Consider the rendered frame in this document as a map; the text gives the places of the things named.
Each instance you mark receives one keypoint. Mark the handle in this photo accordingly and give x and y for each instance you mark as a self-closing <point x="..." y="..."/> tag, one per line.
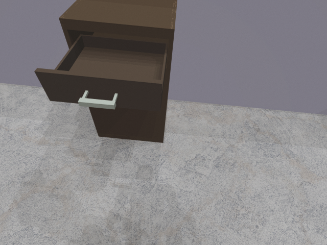
<point x="83" y="101"/>

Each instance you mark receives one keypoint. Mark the drawer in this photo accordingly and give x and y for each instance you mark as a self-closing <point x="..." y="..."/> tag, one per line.
<point x="134" y="69"/>

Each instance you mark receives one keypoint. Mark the cabinet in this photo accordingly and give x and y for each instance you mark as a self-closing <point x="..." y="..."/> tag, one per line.
<point x="148" y="20"/>

